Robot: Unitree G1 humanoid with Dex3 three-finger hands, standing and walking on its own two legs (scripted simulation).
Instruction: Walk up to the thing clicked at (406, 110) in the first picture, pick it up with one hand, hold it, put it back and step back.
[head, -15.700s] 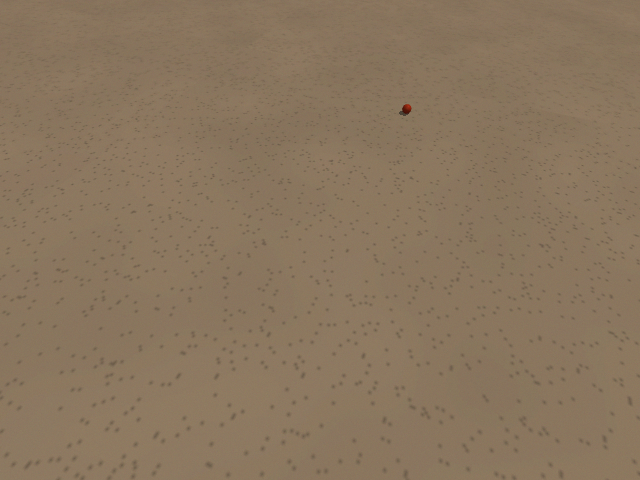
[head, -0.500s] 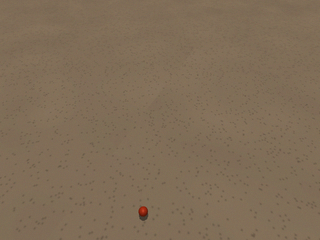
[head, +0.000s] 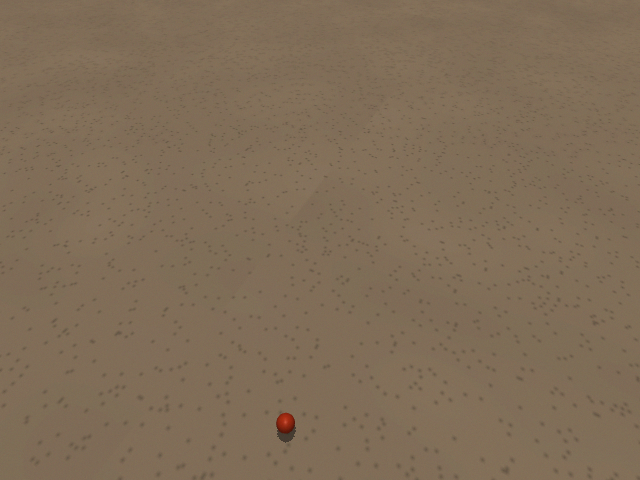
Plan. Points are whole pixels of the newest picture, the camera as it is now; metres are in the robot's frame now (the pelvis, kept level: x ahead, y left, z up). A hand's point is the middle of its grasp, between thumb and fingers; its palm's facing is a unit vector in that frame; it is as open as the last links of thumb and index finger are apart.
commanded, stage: stand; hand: left
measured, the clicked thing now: (285, 423) +0.40 +0.10 -0.75
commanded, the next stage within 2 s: walk up in 0.04 s
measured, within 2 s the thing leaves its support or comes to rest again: neither
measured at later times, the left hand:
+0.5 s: hand out of the picture +0.09 +0.16 -0.17, palm faces -0.12 -0.92 -0.36, open 7.4 cm
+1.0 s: hand out of the picture +0.05 +0.20 -0.16, palm faces -0.08 -0.90 -0.43, open 7.4 cm
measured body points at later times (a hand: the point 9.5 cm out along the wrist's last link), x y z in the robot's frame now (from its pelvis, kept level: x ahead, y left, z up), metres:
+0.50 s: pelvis -0.02 -0.08 -0.02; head +0.04 -0.10 +0.42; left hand +0.10 +0.21 -0.14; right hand +0.04 -0.43 -0.14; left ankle -0.05 +0.07 -0.69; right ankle +0.00 -0.20 -0.75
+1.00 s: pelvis -0.06 -0.07 -0.02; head -0.02 -0.09 +0.43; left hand +0.05 +0.24 -0.13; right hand +0.03 -0.38 -0.15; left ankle -0.03 +0.05 -0.73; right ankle -0.05 -0.19 -0.75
